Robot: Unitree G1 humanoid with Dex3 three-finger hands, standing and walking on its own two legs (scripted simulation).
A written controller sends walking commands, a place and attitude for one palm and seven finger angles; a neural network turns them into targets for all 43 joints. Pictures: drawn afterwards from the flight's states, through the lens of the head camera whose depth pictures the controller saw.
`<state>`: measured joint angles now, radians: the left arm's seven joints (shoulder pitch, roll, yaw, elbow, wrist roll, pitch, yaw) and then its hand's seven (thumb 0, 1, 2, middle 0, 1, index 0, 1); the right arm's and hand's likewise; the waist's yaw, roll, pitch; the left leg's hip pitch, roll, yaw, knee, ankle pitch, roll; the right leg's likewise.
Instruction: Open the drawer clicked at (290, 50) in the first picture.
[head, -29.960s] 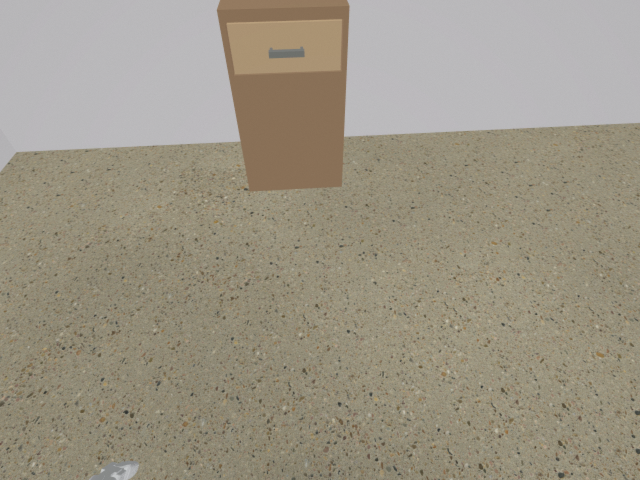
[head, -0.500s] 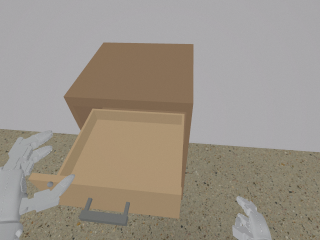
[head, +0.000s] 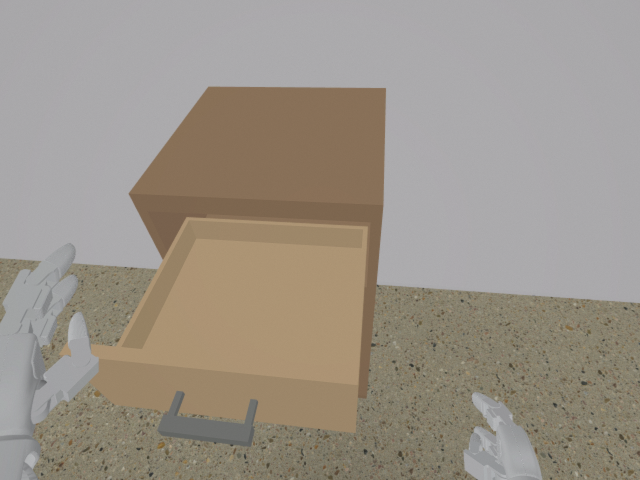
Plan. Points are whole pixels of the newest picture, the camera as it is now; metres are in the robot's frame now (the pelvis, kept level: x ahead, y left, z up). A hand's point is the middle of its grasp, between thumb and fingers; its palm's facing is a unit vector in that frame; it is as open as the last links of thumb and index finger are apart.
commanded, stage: step back with the hand held close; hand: left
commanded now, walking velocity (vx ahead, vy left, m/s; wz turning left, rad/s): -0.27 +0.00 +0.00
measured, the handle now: (211, 416) +0.22 +0.20 -0.09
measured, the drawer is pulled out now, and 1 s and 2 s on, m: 0.30 0.30 0.30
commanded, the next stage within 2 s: stop stepping back and stand still in 1.24 s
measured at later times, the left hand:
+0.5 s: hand (49, 384) +0.16 +0.26 +0.16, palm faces +0.26 -0.80 -0.54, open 7.4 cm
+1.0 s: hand out of the picture +0.12 +0.28 +0.16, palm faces +0.32 -0.82 -0.48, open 7.4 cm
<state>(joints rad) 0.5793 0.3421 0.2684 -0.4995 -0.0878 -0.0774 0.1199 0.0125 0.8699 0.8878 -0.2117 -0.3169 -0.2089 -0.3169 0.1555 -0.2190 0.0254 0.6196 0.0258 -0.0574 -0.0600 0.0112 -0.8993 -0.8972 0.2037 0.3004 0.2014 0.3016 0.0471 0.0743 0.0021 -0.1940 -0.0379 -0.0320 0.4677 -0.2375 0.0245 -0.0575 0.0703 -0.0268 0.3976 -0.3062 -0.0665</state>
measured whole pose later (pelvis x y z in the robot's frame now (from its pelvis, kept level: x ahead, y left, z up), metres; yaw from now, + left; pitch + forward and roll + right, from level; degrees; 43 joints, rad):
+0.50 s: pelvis -0.04 +0.02 -0.01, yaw +0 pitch +3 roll -1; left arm 0.69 0.47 0.40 -0.67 -0.07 -0.15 0.13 0.01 0.88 0.89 -0.21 -0.31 -0.21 -0.31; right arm 0.13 -0.21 -0.01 0.53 0.03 0.04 -0.06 0.01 -0.90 -0.90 0.20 0.30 0.20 0.30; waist -0.01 0.00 0.04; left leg -0.39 -0.05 -0.02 0.54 -0.19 0.05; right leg -0.28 0.05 -0.02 0.51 -0.29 -0.03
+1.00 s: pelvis -0.09 +0.03 -0.01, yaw +0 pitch +4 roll -3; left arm 0.63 0.46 0.43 -0.68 -0.06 -0.20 0.15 0.01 0.88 0.89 -0.21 -0.31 -0.21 -0.31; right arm 0.16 -0.18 -0.01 0.57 -0.01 -0.05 -0.05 0.01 -0.90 -0.90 0.20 0.30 0.20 0.30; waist -0.02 -0.02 0.03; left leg -0.48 -0.01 -0.01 0.59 -0.18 0.05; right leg -0.41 0.05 -0.02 0.79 -0.48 -0.01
